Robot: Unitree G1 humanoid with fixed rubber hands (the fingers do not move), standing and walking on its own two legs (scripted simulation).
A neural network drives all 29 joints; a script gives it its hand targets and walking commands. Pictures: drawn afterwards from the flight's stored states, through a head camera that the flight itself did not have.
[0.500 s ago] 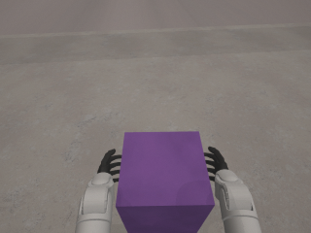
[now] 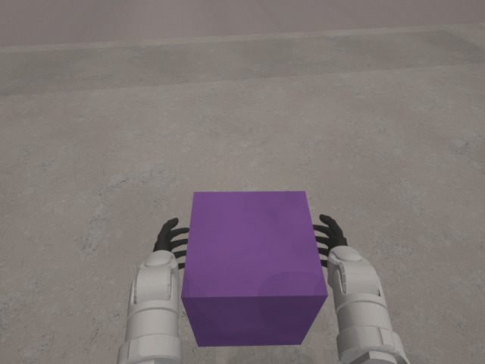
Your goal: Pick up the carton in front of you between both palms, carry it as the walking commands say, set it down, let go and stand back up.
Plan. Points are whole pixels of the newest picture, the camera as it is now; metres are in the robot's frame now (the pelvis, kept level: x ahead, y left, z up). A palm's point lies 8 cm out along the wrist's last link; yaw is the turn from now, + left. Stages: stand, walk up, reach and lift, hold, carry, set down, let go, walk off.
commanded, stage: set down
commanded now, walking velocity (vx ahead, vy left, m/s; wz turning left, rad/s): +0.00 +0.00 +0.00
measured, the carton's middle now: (249, 271) +0.33 +0.01 -0.05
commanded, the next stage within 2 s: none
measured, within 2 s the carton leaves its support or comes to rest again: neither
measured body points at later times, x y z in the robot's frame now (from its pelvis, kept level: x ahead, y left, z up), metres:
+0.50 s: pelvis -0.03 +0.02 -0.09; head +0.21 +0.02 +0.29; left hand +0.40 +0.16 -0.18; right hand +0.39 -0.14 -0.18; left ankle +0.05 +0.12 -0.74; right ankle +0.02 -0.11 -0.74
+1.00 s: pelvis -0.04 +0.02 -0.21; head +0.25 +0.03 +0.14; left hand +0.46 +0.18 -0.32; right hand +0.44 -0.13 -0.31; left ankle +0.05 +0.12 -0.74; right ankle +0.02 -0.11 -0.74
